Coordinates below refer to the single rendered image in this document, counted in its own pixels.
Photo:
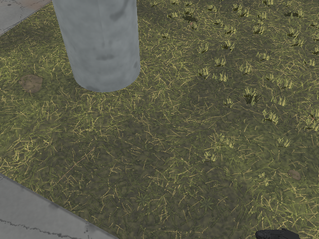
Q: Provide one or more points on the robot right hand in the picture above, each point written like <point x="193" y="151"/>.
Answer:
<point x="276" y="234"/>

